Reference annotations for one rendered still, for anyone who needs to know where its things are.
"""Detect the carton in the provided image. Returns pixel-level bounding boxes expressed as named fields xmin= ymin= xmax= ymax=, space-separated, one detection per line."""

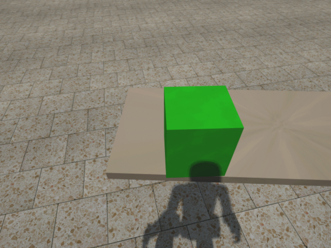
xmin=164 ymin=86 xmax=244 ymax=178

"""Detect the table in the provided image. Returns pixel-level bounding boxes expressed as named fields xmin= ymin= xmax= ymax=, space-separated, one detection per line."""
xmin=106 ymin=87 xmax=331 ymax=187

